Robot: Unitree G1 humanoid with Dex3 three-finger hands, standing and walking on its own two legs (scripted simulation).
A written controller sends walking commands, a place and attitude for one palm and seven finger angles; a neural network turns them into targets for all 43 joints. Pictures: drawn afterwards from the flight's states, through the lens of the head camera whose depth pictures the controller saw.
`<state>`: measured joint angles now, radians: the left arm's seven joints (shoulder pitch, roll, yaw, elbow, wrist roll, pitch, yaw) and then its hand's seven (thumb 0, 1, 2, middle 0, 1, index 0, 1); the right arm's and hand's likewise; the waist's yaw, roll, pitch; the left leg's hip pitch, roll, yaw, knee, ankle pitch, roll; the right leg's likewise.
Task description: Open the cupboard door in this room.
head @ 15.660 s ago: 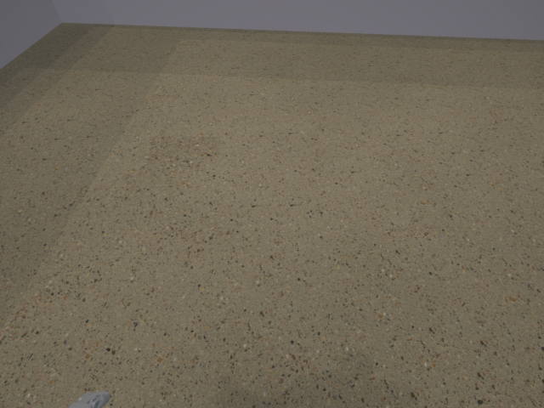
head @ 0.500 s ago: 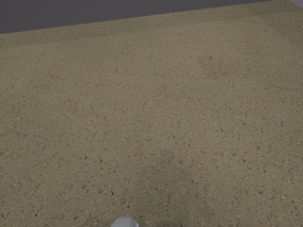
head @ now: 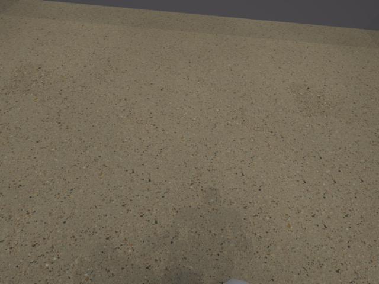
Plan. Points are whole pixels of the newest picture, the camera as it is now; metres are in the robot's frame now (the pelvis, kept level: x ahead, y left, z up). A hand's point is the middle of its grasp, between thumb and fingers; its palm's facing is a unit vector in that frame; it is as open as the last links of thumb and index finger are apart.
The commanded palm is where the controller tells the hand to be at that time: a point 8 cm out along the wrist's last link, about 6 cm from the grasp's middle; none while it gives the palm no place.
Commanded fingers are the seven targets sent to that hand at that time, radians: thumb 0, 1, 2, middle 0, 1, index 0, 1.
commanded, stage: turn or walk to find it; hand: left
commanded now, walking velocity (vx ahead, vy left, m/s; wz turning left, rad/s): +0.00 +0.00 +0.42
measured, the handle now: out of the picture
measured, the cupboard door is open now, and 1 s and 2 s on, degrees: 0 0 0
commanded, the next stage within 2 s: none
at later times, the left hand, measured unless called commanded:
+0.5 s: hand out of the picture -0.01 +0.15 -0.16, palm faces +0.26 -0.93 -0.26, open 7.3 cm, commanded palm none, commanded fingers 0.00 0.90 0.90 -0.20 -0.30 -0.20 -0.30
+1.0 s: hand out of the picture -0.08 +0.20 -0.17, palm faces +0.47 -0.85 -0.26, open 7.4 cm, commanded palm none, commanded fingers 0.00 0.90 0.90 -0.20 -0.30 -0.20 -0.30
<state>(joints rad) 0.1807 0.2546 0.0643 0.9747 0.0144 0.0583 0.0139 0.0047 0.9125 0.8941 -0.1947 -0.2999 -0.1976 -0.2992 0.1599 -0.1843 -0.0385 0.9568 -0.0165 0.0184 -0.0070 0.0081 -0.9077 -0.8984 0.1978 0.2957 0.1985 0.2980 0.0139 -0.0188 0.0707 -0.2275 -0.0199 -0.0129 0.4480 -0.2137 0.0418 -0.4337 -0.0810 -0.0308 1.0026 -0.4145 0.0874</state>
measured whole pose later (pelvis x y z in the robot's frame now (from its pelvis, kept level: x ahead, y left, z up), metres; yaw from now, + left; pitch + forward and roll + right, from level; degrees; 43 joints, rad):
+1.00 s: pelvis -0.06 -0.03 +0.00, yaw +26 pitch +0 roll +0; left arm 0.16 0.24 0.06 0.95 0.01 0.05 0.01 0.00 0.91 0.89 -0.19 -0.30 -0.20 -0.30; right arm 0.15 -0.19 -0.04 0.95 -0.02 0.03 0.00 0.01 -0.91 -0.90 0.20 0.30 0.20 0.30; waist 0.01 0.00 0.07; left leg -0.23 -0.02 -0.05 0.48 -0.24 0.01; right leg -0.40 -0.07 -0.03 0.88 -0.44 0.08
